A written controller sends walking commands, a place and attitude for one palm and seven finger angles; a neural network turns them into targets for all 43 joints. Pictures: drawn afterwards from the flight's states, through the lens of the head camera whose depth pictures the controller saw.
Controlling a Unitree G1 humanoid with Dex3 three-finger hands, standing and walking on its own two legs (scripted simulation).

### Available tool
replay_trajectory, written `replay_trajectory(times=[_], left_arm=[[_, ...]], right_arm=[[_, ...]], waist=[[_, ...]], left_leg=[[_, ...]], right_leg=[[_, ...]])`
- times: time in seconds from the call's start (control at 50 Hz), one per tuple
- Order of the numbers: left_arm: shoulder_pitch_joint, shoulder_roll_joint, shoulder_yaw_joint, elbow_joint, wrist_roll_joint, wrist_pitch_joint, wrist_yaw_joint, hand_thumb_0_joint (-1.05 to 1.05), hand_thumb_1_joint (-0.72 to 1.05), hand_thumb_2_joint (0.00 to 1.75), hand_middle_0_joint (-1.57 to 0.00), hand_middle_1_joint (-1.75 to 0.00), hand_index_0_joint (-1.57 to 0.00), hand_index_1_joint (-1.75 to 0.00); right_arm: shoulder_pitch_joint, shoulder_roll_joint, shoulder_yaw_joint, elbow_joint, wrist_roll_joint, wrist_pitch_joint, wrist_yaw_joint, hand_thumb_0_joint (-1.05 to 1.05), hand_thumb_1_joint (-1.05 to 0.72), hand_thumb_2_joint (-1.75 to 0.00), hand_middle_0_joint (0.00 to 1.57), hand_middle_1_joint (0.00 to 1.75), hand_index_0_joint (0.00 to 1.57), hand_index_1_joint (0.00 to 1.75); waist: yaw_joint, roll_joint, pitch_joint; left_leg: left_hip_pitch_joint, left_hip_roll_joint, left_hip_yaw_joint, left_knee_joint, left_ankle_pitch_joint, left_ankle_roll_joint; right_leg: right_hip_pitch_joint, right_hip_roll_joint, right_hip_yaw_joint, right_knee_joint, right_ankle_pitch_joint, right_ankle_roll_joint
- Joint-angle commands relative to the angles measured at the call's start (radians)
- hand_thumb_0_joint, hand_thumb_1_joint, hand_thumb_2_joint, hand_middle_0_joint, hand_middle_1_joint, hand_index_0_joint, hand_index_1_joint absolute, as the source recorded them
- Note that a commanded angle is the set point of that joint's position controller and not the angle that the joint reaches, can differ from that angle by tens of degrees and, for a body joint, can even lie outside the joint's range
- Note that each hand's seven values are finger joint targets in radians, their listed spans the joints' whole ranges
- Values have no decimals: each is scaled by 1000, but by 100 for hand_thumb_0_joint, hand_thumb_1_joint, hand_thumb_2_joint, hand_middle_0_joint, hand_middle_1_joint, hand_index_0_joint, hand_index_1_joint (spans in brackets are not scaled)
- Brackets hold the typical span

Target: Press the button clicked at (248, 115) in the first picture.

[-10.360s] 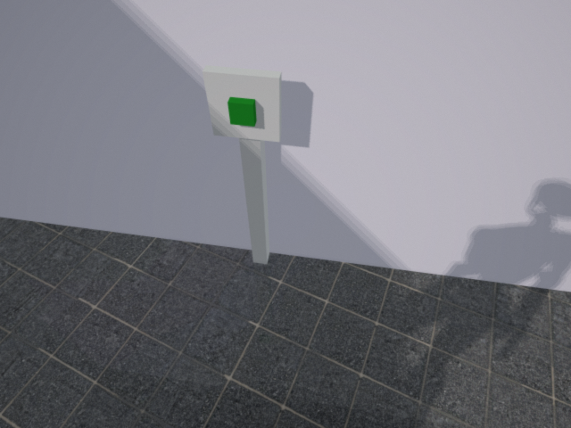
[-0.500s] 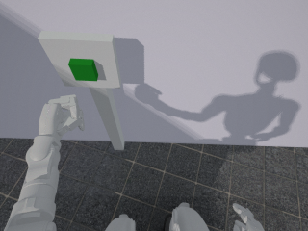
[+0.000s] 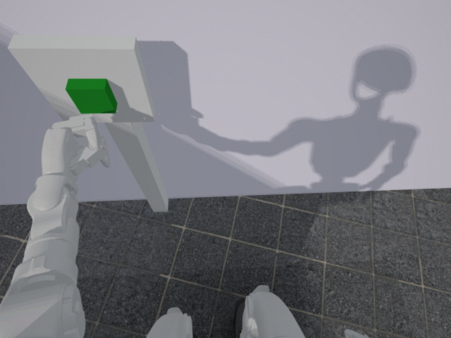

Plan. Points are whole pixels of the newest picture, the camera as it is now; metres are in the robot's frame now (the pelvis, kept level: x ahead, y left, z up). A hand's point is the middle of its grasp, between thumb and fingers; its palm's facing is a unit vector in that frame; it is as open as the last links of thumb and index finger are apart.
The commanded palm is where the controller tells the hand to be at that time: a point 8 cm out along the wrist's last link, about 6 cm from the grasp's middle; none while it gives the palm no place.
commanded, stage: aim a knuckle at the button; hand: left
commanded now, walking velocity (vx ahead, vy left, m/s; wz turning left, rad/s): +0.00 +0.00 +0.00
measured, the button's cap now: (93, 95) +0.52 +0.22 +0.07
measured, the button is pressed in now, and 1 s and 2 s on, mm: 0 0 10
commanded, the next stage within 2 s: press the button with the knuckle in 0.48 s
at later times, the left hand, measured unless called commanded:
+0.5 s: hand (102, 153) +0.42 +0.20 +0.03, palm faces +0.02 -1.00 -0.04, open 3.1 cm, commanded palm +0.40 +0.24 +0.04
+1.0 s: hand (108, 138) +0.45 +0.19 +0.04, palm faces +0.02 -1.00 -0.05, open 3.1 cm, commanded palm +0.43 +0.24 +0.04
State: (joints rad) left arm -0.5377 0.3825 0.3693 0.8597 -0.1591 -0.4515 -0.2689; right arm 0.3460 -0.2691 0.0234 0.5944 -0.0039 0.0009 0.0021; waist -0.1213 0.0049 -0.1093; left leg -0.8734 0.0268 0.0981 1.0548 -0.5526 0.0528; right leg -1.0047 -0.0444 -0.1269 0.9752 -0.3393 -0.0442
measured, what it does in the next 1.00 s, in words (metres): stands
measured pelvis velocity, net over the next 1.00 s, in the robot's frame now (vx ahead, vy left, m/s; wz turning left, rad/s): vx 0.00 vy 0.00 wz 0.02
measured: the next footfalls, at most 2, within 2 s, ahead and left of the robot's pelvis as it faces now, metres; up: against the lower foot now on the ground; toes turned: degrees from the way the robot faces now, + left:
none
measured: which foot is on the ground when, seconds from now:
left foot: down 0.00-1.00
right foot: down 0.00-1.00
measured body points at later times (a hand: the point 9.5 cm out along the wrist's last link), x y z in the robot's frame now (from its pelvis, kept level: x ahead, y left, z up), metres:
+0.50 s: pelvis +0.01 +0.01 +0.00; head +0.12 +0.02 +0.44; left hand +0.42 +0.25 +0.04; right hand +0.10 -0.25 -0.11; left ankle -0.03 +0.08 -0.66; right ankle +0.07 -0.10 -0.66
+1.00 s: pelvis +0.00 +0.00 +0.00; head +0.13 +0.01 +0.43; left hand +0.44 +0.24 +0.04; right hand +0.06 -0.26 -0.12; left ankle -0.03 +0.08 -0.66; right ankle +0.07 -0.10 -0.66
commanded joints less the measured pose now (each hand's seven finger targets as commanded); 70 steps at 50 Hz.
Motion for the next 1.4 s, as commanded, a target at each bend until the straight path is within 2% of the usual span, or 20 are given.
replay_trajectory(times=[0.0,0.12,0.14,0.18,0.22,0.32,0.36,0.4,0.48,0.58,0.62,0.64,0.74,0.84,0.96,1.02,1.08,1.14,1.2,1.38], left_arm=[[-300,203,23,-247,-26,-83,10,0,90,90,-130,-150,-130,-150],[-373,130,-56,-233,-16,-98,24,0,90,90,-130,-150,-130,-150],[-347,158,-29,-221,-11,-97,30,0,90,90,-130,-150,-130,-150],[-348,123,-57,-224,-11,-93,36,0,90,90,-130,-150,-130,-150],[-305,173,-13,-218,-6,-91,50,0,90,90,-130,-150,-130,-150],[-252,153,-15,-233,-3,-85,61,0,90,90,-130,-150,-130,-150],[-255,116,-43,-255,-8,-85,61,0,90,90,-130,-150,-130,-150],[-269,142,-27,-242,-6,-85,63,0,90,90,-130,-150,-130,-150],[-297,118,-56,-266,-3,-90,55,0,90,90,-130,-150,-130,-150],[-331,79,-97,-271,-7,-86,59,0,90,90,-130,-150,-130,-150],[-333,136,-46,-238,0,-81,72,0,90,90,-130,-150,-130,-150],[-364,122,-63,-246,6,-84,75,0,90,90,-130,-150,-130,-150],[-377,178,-14,-194,18,-89,80,0,90,90,-130,-150,-130,-150],[-381,169,-15,-146,11,-86,62,0,90,90,-130,-150,-130,-150],[-505,193,-11,-91,18,-91,54,0,90,90,-130,-150,-130,-150],[-517,261,38,-80,24,-105,54,0,90,90,-130,-150,-130,-150],[-550,232,11,-49,30,-106,47,0,90,90,-130,-150,-130,-150],[-578,281,52,-7,28,-102,45,0,90,90,-130,-150,-130,-150],[-633,280,39,-24,30,-106,38,0,90,90,-130,-150,-130,-150],[-815,309,22,50,49,-103,50,0,90,90,-130,-150,-130,-150]], right_arm=[[74,-161,-63,-92,4,-29,-11,0,-90,-90,20,30,20,30],[74,-161,-67,-61,0,-32,-15,0,-90,-90,20,30,20,30],[81,-166,-69,-57,-1,-30,-16,0,-90,-90,20,30,20,30],[78,-161,-68,-57,-2,-29,-10,0,-90,-90,20,30,20,30],[77,-167,-69,-63,-4,-24,-9,0,-90,-90,20,30,20,30],[59,-155,-65,-93,-1,-13,-4,0,-90,-90,20,30,20,30],[54,-150,-65,-94,1,-15,0,0,-90,-90,20,30,20,30],[54,-155,-64,-90,3,-13,-4,0,-90,-90,20,30,20,30],[50,-149,-64,-83,3,-18,-8,0,-90,-90,20,30,20,30],[53,-149,-67,-63,3,-24,-8,0,-90,-90,20,30,20,30],[61,-157,-69,-59,3,-22,-13,0,-90,-90,20,30,20,30],[56,-151,-65,-58,2,-22,-13,0,-90,-90,20,30,20,30],[59,-152,-59,-63,-3,-18,-14,0,-90,-90,20,30,20,30],[72,-154,-58,-65,-3,-12,-10,0,-90,-90,20,30,20,30],[91,-160,-57,-50,-6,-1,-13,0,-90,-90,20,30,20,30],[99,-168,-57,-52,-11,5,-16,0,-90,-90,20,30,20,30],[108,-165,-56,-46,-13,10,-13,0,-90,-90,20,30,20,30],[122,-175,-54,-42,-14,17,-15,0,-90,-90,20,30,20,30],[122,-172,-54,-42,-15,20,-16,0,-90,-90,20,30,20,30],[142,-185,-45,-10,-22,22,-21,0,-90,-90,20,30,20,30]], waist=[[23,65,-447],[-7,98,-422],[9,104,-435],[9,116,-444],[21,79,-451],[36,56,-438],[31,77,-435],[24,24,-411],[21,96,-440],[1,75,-429],[9,49,-423],[6,93,-430],[17,72,-445],[10,69,-449],[-22,66,-439],[-16,70,-470],[-26,88,-470],[-34,49,-472],[-43,84,-485],[-99,117,-466]], left_leg=[[92,-18,-119,-167,388,-39],[171,-8,-148,-160,449,-53],[183,-5,-154,-161,474,-61],[203,-6,-156,-157,512,-68],[175,-7,-154,-153,525,-63],[144,-10,-142,-161,521,-59],[163,-9,-140,-161,521,-63],[125,-10,-140,-164,480,-58],[171,-10,-143,-156,507,-66],[196,-2,-158,-151,532,-74],[158,-6,-159,-152,506,-68],[168,-10,-153,-151,506,-70],[110,-20,-138,-150,445,-58],[112,-18,-138,-149,451,-55],[83,-20,-136,-140,389,-44],[67,-23,-132,-128,387,-40],[88,-20,-139,-127,400,-42],[53,-20,-138,-120,376,-36],[63,-21,-139,-117,372,-34],[58,-17,-165,-95,313,-32]], right_leg=[[459,33,119,-78,237,20],[354,32,96,-70,207,19],[355,31,91,-64,208,18],[351,31,88,-63,224,18],[381,31,91,-56,251,17],[424,32,97,-54,277,15],[407,31,97,-61,268,19],[425,32,98,-61,264,19],[397,31,98,-56,258,18],[361,32,86,-59,249,21],[376,32,88,-52,246,17],[368,29,92,-52,247,18],[424,28,107,-52,255,16],[419,32,108,-57,258,17],[396,32,115,-62,232,20],[419,33,126,-55,245,19],[389,33,119,-54,237,20],[401,36,124,-56,233,22],[391,35,128,-58,226,23],[285,38,121,-58,133,26]])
